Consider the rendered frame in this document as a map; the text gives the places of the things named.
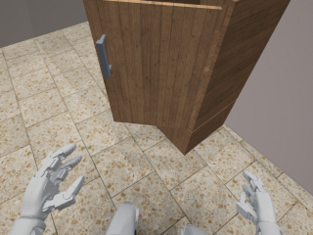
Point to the right robot hand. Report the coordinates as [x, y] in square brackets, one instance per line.
[260, 207]

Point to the robot left forearm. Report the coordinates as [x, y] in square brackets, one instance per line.
[28, 226]

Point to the cupboard door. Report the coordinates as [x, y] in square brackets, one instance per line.
[158, 52]

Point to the left robot hand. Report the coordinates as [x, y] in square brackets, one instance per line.
[35, 201]

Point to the robot thigh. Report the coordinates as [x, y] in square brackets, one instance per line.
[124, 221]
[191, 230]

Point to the robot right forearm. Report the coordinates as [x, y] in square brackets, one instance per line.
[268, 228]

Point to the handle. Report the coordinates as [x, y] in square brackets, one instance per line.
[106, 68]

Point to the right robot thigh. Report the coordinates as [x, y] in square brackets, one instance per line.
[191, 230]

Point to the left robot thigh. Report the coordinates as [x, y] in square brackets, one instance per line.
[124, 221]

